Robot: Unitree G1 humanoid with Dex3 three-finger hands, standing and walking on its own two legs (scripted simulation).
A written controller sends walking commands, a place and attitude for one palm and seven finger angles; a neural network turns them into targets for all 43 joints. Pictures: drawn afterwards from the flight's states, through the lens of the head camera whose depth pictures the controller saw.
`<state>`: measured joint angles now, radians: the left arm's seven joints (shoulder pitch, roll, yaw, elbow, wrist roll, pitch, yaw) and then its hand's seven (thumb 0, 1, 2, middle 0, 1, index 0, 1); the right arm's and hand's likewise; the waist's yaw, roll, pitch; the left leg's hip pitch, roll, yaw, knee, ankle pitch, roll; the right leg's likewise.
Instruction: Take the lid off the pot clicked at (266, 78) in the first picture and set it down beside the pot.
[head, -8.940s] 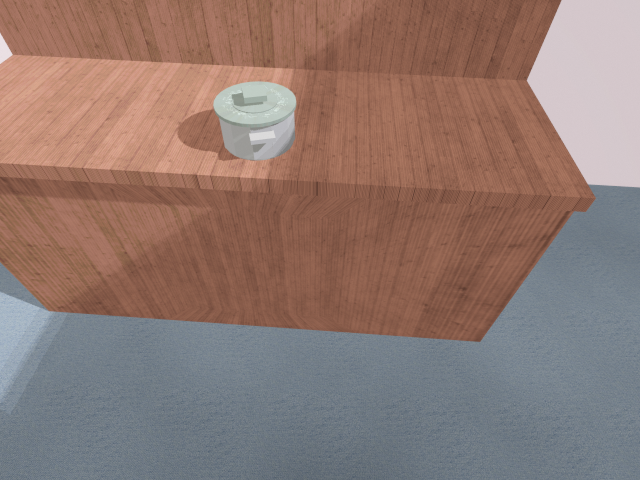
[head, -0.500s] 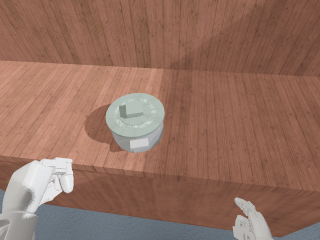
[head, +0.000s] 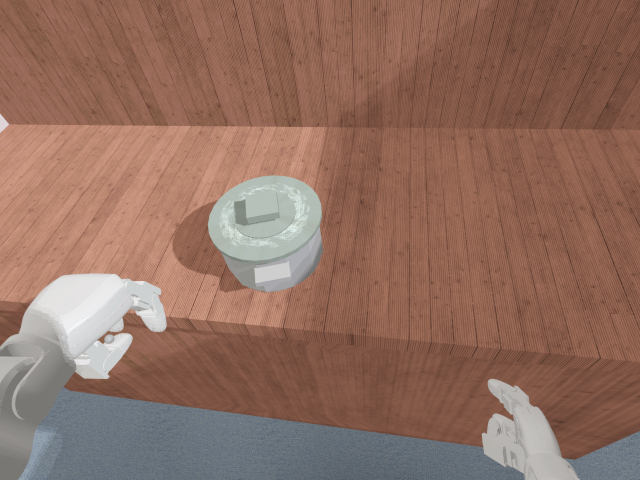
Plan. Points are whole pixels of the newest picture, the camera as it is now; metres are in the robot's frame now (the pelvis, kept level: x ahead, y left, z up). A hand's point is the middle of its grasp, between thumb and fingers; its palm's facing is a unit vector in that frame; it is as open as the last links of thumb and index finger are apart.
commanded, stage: reach forward and open the fingers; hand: left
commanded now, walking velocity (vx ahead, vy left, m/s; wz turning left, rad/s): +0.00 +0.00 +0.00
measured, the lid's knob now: (262, 206) +0.47 +0.16 +0.05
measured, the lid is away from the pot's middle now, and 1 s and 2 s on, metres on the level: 0.00 0.00 0.00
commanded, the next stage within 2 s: move the open hand above the knob in 0.46 s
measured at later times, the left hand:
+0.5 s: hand (128, 285) +0.28 +0.26 +0.12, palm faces -0.19 -0.03 -0.98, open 10.2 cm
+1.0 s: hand (177, 267) +0.31 +0.21 +0.11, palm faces -0.28 -0.02 -0.96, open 10.3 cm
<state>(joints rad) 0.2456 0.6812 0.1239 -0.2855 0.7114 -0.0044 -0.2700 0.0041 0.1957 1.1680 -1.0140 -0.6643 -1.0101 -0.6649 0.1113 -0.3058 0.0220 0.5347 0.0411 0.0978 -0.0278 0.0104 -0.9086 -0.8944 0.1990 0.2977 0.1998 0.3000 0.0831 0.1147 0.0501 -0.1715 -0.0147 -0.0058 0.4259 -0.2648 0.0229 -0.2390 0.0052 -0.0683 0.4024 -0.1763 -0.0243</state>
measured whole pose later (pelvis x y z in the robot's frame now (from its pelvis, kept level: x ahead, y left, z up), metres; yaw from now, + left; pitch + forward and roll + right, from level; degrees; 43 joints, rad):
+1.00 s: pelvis +0.00 +0.02 +0.00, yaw -1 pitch +1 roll +0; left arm -0.23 0.61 -0.15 -0.14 0.80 0.16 -0.42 0.00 -0.27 1.34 -0.82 -0.08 -0.81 -0.08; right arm 0.07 -0.30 0.04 0.55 0.05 0.10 0.03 0.01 -0.91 -0.89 0.20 0.30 0.20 0.30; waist 0.05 0.11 0.06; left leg -0.15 -0.04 0.02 0.38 -0.24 0.05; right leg -0.24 -0.02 -0.04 0.38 -0.15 0.00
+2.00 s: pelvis +0.01 +0.01 +0.00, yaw -1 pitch +4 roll +0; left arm -0.72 0.49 -0.25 0.44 0.85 0.26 -0.36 0.00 -0.27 1.34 -0.82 -0.08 -0.82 -0.08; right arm 0.12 -0.29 0.05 0.62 0.08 0.11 0.01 0.01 -0.91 -0.89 0.20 0.30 0.20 0.30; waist -0.01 0.08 0.02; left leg -0.20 -0.03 0.02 0.38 -0.25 0.04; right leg -0.30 -0.01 -0.04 0.39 -0.17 -0.01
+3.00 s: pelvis +0.01 +0.01 +0.00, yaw -1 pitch +4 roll +0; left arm -0.73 0.41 -0.32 0.43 0.87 0.33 -0.35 0.00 -0.27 1.34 -0.82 -0.08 -0.81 -0.08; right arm 0.14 -0.29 0.05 0.60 0.07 0.13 0.03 0.01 -0.91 -0.89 0.20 0.30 0.20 0.30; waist -0.01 0.10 -0.01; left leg -0.20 -0.04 0.02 0.39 -0.26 0.05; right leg -0.29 -0.02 -0.04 0.41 -0.19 -0.01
